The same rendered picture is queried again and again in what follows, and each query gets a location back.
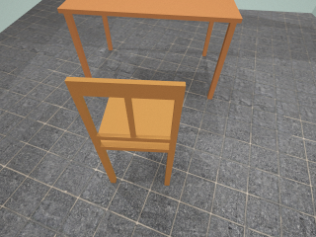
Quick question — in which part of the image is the chair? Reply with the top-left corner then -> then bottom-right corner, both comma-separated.
64,76 -> 186,186

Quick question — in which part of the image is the table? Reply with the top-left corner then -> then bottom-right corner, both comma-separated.
57,0 -> 243,100

